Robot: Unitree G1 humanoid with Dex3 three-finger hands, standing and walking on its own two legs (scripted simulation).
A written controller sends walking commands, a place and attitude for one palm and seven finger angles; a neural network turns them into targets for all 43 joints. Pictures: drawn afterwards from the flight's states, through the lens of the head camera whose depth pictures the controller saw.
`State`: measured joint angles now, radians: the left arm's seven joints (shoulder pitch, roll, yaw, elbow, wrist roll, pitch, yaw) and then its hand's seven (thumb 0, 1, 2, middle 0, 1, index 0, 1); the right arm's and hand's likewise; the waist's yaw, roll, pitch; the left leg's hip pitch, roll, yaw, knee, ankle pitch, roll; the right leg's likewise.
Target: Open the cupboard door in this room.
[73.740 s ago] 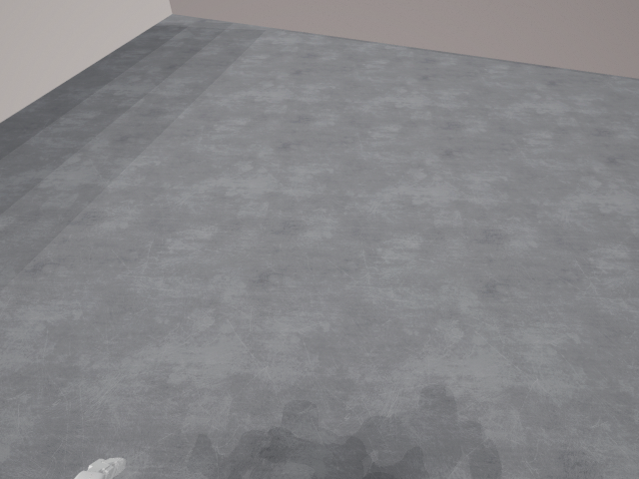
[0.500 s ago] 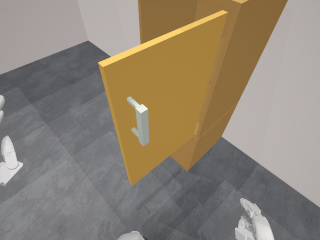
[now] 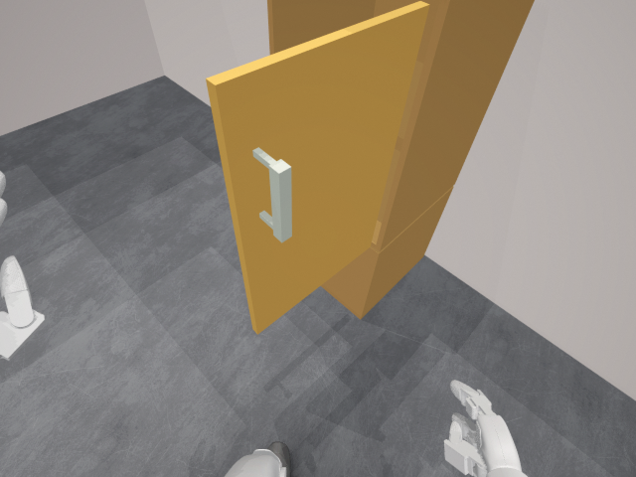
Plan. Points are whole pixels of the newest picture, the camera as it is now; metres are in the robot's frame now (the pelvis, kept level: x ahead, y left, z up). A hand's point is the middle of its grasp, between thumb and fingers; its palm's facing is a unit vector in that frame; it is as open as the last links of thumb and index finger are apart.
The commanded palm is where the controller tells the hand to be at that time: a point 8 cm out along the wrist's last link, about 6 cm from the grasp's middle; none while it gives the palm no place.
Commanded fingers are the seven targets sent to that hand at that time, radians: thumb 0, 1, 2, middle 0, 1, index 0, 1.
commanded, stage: stop stepping back and stand still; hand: left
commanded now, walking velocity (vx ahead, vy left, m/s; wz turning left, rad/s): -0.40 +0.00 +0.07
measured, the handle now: (272, 196) +0.45 +0.12 +0.09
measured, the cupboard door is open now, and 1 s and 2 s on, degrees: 87 87 87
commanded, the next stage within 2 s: let the arm hang, fingers relaxed in 0.82 s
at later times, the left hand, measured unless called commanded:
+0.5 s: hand out of the picture +0.09 +0.26 +0.18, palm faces +0.45 -0.77 -0.46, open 7.4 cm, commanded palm +0.05 +0.30 +0.19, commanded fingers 0.00 0.90 0.90 -0.20 -0.30 -0.20 -0.30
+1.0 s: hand (13, 471) +0.10 +0.28 +0.09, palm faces +0.36 -0.80 -0.47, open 7.4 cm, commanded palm none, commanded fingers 0.00 0.90 0.90 -0.20 -0.30 -0.20 -0.30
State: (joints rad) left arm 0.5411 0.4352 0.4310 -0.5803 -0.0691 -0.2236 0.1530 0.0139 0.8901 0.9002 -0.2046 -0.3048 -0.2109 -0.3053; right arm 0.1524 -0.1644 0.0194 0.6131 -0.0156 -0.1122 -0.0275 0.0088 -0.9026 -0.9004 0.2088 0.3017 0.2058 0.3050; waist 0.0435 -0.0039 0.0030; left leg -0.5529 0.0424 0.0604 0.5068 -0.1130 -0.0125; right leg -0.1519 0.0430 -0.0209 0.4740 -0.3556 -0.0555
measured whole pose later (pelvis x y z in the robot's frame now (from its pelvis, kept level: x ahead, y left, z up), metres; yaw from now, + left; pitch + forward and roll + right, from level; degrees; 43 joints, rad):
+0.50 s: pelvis -0.09 +0.00 +0.02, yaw +0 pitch -1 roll +1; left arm 0.58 0.41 0.41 -0.48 -0.04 -0.19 0.15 0.01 0.89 0.90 -0.21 -0.31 -0.22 -0.31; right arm 0.26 -0.22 0.00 0.67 -0.01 -0.09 -0.07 0.01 -0.90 -0.90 0.21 0.30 0.20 0.30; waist 0.02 -0.02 -0.03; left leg -0.47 -0.01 0.03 0.88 -0.31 0.00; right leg -0.22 0.02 -0.05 0.46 -0.22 -0.06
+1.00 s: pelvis -0.10 +0.00 +0.01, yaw +6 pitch +0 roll +0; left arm 0.36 0.34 0.25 -0.09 0.02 -0.12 0.07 0.00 0.89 0.90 -0.20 -0.30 -0.21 -0.30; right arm 0.24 -0.23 -0.03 0.75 0.00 -0.06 0.01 0.01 -0.90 -0.90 0.21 0.30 0.20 0.30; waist -0.01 0.05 -0.02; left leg -0.39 0.02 0.05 0.82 -0.41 0.01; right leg -0.29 -0.01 -0.13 0.57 -0.28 -0.06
